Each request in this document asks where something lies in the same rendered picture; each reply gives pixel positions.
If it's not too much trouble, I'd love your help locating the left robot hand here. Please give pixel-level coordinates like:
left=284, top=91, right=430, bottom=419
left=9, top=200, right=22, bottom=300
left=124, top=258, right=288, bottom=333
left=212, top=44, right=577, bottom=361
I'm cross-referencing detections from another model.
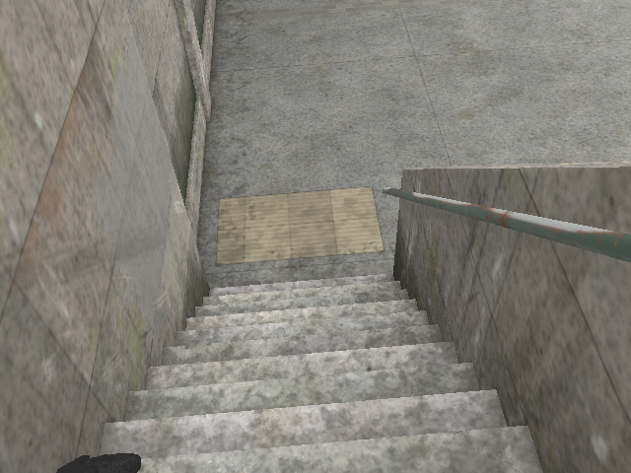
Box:
left=56, top=453, right=141, bottom=473

